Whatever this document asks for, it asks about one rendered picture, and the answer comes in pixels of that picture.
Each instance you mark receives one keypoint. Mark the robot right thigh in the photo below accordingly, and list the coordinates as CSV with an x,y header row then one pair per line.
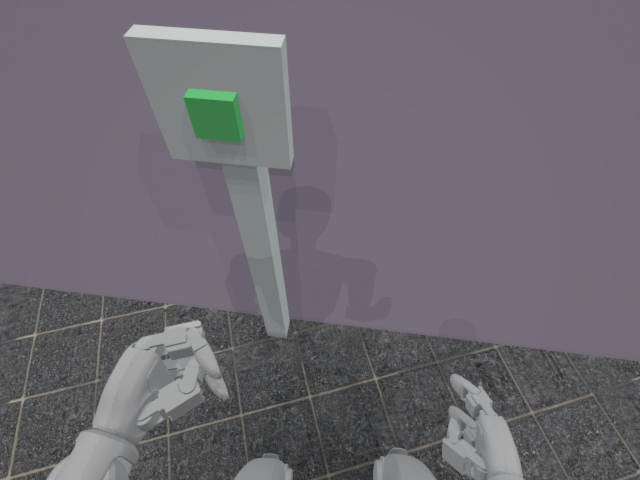
x,y
400,467

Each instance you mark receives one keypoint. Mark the robot right hand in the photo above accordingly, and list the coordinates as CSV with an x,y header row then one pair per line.
x,y
487,448

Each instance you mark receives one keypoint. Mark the robot left thigh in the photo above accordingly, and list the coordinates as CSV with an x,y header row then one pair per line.
x,y
265,469

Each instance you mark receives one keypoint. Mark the robot left hand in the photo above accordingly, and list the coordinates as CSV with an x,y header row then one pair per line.
x,y
126,408

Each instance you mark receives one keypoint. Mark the robot thigh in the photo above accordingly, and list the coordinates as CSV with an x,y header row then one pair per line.
x,y
400,467
265,469

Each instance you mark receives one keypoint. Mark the panel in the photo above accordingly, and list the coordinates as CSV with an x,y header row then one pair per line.
x,y
171,60

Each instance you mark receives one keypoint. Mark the left robot forearm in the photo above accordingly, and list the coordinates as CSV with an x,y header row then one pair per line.
x,y
97,455

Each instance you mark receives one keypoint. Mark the button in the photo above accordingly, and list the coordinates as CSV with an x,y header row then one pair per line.
x,y
215,115

